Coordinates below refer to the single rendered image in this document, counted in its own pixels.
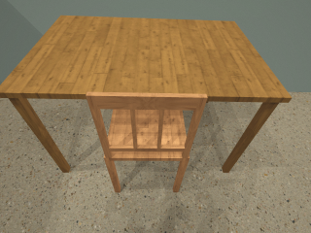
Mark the chair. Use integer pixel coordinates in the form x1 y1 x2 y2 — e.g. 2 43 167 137
86 91 208 193

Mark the table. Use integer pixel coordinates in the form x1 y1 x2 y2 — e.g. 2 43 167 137
0 16 292 173

